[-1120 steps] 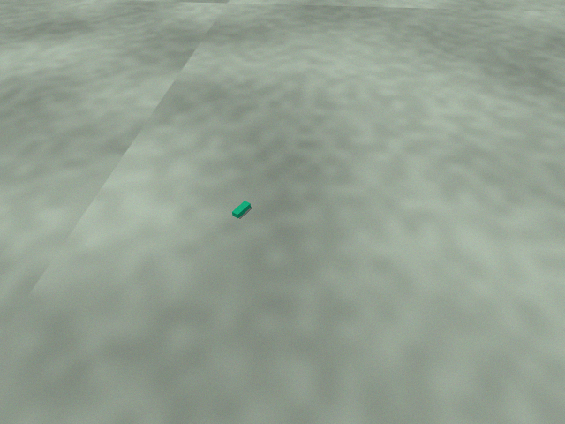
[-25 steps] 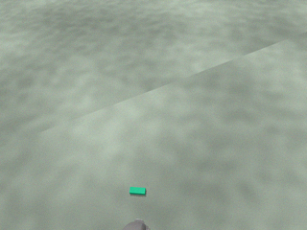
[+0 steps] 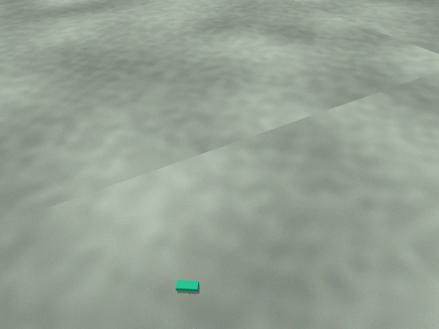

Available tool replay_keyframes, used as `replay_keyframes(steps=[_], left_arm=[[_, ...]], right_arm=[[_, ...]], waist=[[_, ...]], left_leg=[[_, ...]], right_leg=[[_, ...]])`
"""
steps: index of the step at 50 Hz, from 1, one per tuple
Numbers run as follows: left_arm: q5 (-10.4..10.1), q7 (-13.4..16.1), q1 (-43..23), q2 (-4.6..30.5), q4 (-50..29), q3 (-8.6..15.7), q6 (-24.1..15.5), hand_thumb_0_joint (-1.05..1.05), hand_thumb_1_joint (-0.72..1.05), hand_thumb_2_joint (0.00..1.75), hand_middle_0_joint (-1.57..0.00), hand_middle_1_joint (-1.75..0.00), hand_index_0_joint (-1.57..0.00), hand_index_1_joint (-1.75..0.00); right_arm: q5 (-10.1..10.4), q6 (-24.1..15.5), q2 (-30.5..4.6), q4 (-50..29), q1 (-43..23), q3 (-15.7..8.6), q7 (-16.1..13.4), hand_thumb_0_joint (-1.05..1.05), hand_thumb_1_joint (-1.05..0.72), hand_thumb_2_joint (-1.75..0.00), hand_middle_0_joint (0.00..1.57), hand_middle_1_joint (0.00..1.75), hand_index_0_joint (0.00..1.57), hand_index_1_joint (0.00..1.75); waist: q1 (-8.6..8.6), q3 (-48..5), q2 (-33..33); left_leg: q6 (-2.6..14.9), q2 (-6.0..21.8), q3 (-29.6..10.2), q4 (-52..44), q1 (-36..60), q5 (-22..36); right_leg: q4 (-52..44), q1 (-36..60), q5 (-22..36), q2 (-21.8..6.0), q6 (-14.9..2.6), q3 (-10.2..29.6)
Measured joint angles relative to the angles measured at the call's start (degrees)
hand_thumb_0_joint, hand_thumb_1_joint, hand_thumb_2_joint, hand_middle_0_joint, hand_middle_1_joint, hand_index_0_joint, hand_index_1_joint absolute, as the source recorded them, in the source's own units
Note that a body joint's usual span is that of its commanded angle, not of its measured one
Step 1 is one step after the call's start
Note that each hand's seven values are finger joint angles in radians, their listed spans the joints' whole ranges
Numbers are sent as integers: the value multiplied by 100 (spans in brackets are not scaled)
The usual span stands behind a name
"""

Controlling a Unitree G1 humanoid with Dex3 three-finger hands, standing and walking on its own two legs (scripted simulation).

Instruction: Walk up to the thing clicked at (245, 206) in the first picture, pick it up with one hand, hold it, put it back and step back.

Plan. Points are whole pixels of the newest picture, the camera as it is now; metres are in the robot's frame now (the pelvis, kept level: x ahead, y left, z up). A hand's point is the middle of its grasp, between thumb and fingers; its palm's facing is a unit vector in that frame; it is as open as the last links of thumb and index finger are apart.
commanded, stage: walk up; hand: left
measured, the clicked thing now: (187, 285) +0.51 +0.23 -0.75
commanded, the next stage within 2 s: none
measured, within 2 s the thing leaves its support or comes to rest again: neither
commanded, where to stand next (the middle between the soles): +0.14 -0.02 m, yaw +2 degrees
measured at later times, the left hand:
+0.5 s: hand out of the picture +0.09 +0.29 -0.14, palm faces +0.03 -0.95 -0.31, open 7.4 cm
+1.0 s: hand out of the picture +0.10 +0.27 -0.13, palm faces +0.14 -0.88 -0.45, open 7.4 cm
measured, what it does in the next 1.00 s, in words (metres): steps on the spot: left foot, then right foot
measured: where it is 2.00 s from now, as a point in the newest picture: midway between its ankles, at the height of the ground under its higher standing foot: outside the picture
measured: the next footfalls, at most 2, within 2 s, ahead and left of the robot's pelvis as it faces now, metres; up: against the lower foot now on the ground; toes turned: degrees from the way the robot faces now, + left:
left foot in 0.24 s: +0.10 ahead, +0.13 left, +0.00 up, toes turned +5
right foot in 0.66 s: +0.21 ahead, -0.12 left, +0.00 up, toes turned +2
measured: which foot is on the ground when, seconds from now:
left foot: up 0.00-0.22, down 0.24-0.68, up 0.70-0.98, down 1.00-1.00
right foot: down 0.00-0.28, up 0.30-0.64, down 0.66-1.00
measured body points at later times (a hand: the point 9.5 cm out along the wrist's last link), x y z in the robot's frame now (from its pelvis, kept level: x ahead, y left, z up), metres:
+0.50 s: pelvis +0.05 +0.02 +0.01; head +0.05 +0.05 +0.46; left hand +0.09 +0.34 -0.12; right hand +0.13 -0.30 -0.08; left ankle +0.06 +0.13 -0.72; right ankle +0.12 -0.15 -0.67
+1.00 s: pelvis +0.02 -0.01 -0.02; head +0.06 -0.03 +0.43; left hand +0.09 +0.32 -0.10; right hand +0.12 -0.32 -0.15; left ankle -0.04 +0.11 -0.72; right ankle +0.17 -0.12 -0.72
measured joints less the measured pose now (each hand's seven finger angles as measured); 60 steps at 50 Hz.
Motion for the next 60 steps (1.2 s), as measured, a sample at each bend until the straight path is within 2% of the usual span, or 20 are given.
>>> replay_keyframes(steps=[2, 5, 10, 13, 15, 19, 26, 30, 33, 35, 38, 40, 43, 45, 49, 52, 53, 55, 57, 60], left_arm=[[1, 14, 209, -17, 101, 41, -28, 0, 90, 90, -20, -30, -20, -30], [-27, -55, 370, -19, 107, 96, -114, 0, 90, 90, -20, -30, -20, -30], [-80, -142, 490, 177, -190, 108, -254, 0, 90, 90, -20, -30, -20, -30], [-151, -145, 450, 290, -296, 34, -262, 0, 90, 90, -20, -30, -20, -30], [-193, -128, 400, 279, -305, -2, -207, 0, 90, 90, -20, -30, -20, -30], [-194, -134, 202, 138, -275, -180, -111, 1, 91, 90, -20, -30, -20, -30], [-311, -119, -250, 242, -403, -147, -296, 0, 91, 90, -20, -30, -20, -30], [-489, 147, -607, 147, -324, -174, -325, 0, 91, 90, -20, -30, -20, -30], [-457, 221, -745, 135, -330, -185, -326, 0, 91, 90, -20, -30, -20, -30], [-359, 264, -926, -15, -291, -163, -311, 0, 91, 90, -20, -30, -20, -30], [-265, 258, -1180, -141, -445, -252, -277, 0, 91, 90, -20, -30, -20, -30], [-237, 271, -1289, -200, -546, -271, -267, 0, 90, 90, -20, -30, -20, -30], [-184, 303, -1379, -254, -594, -256, -244, 0, 90, 90, -21, -30, -20, -30], [-133, 309, -1380, -265, -587, -233, -235, 0, 90, 90, -21, -30, -20, -30], [-41, 221, -1279, -197, -546, -172, -188, 0, 90, 90, -21, -30, -21, -30], [-93, 177, -1178, -23, -422, -110, -92, 0, 90, 90, -21, -30, -21, -30], [-129, 191, -1068, -10, -327, -96, -50, 0, 90, 90, -21, -30, -20, -30], [-169, 186, -859, -30, -49, -86, 9, 0, 90, 90, -21, -30, -20, -30], [-234, 134, -774, 24, 141, -70, -4, 0, 90, 90, -20, -30, -20, -30], [-264, 82, -597, 105, 238, -53, -109, 0, 90, 90, -20, -30, -20, -30]], right_arm=[[61, -114, -81, 111, 148, -11, 29, 1, -91, -90, 21, 30, 20, 30], [113, -243, -227, 124, 445, -63, 68, 1, -91, -90, 21, 30, 20, 30], [104, -307, -255, 256, 646, -53, 224, 1, -91, -90, 20, 30, 20, 30], [81, -436, -171, 213, 532, -87, 190, 1, -91, -90, 20, 30, 20, 30], [45, -565, -78, 54, 405, -99, 136, 1, -91, -90, 20, 30, 20, 30], [104, -706, -8, -238, 466, -45, 107, 1, -91, -90, 20, 30, 20, 30], [112, -683, 70, -273, 531, 162, 95, 0, -90, -90, 21, 30, 20, 30], [83, -315, 18, -401, 179, 145, 92, 1, -90, -90, 21, 30, 20, 30], [184, -92, -42, -487, -37, 127, 80, 1, -90, -90, 21, 30, 20, 30], [273, 27, -165, -433, -304, 81, 34, 1, -91, -90, 20, 30, 20, 30], [308, 142, -215, -426, -546, 41, -69, 1, -91, -90, 20, 30, 20, 30], [319, 169, -230, -409, -597, 40, -68, 0, -91, -90, 20, 30, 20, 30], [277, 165, -244, -335, -484, 36, -8, 0, -91, -90, 20, 30, 20, 30], [251, 145, -246, -199, -341, 62, 39, 0, -91, -90, 20, 30, 20, 30], [175, 58, -208, 161, 13, 131, 112, 0, -91, -90, 20, 30, 20, 30], [71, -27, -100, 423, 179, 103, 134, 0, -91, -90, 20, 30, 20, 30], [9, -27, -85, 459, 249, 97, 142, 0, -91, -90, 20, 30, 20, 30], [-36, -32, -105, 494, 423, 100, 145, 0, -91, -90, 20, 30, 20, 30], [-86, -71, -56, 573, 509, 127, 104, 1, -91, -90, 20, 30, 20, 30], [-99, -173, 17, 602, 458, 150, 98, 1, -91, -90, 20, 30, 20, 30]], waist=[[86, -34, -41], [-35, -17, 120], [1, 104, 80], [-38, 281, -123], [-39, 423, -388], [-301, 256, -303], [-371, 210, -470], [-475, 507, -253], [-486, 604, -86], [-451, 790, 298], [-353, 1046, 482], [-274, 1104, 506], [-217, 980, 544], [-183, 828, 523], [-206, 424, 315], [-155, 314, -126], [-142, 222, -205], [-356, -56, -100], [-494, -140, -98], [-407, -126, -255]], left_leg=[[27, -162, -131, 481, 71, 74], [51, -120, -164, 669, 174, 221], [24, 130, 142, -789, 824, 74], [158, 45, 302, -1697, 1267, 875], [243, -119, 501, -1667, 1388, 898], [365, -25, 380, -1742, 1617, 732], [207, 49, 354, -2113, 2103, 727], [127, 128, 295, -1664, 1894, 488], [9, 115, 266, -1013, 1523, 133], [33, 225, 84, -364, 1201, -97], [120, -225, -257, 1156, 616, -979], [106, -414, -328, 1920, 376, -1017], [14, -438, -470, 2355, 320, -693], [-48, -337, -480, 2005, 550, -630], [-35, -75, -86, 126, 1342, -1223], [102, -170, 293, -932, 1881, -349], [123, -164, 368, -982, 1949, -291], [238, -5, 231, -1022, 1935, -327], [228, 91, 77, -1273, 1995, -151], [130, 131, 178, -1676, 2071, 92]], right_leg=[[-448, 166, 622, -150, 49, 42], [-925, 392, 786, -139, 196, -190], [-1077, 483, 765, -100, 235, -431], [-586, 364, 442, -241, 355, -494], [417, -2, 205, -402, 254, -238], [2187, -974, 133, -118, 127, 30], [1470, -1866, 1184, -571, 366, 176], [789, -1864, 1399, -560, 504, -41], [19, -1510, 1909, -389, 447, -173], [157, -1588, 1758, -215, 373, -291], [332, -1795, 1776, -306, 299, -300], [253, -1878, 1891, -389, 283, -266], [121, -1988, 2022, -463, 261, -320], [79, -2019, 2061, -494, 250, -362], [136, -2028, 2033, -612, 242, -492], [397, -2018, 1723, -737, 338, -313], [584, -2051, 1167, -663, 359, -188], [1124, -2119, 512, -336, 384, -41], [1527, -2059, 634, -106, 362, 151], [1615, -1898, 818, 13, 348, 334]])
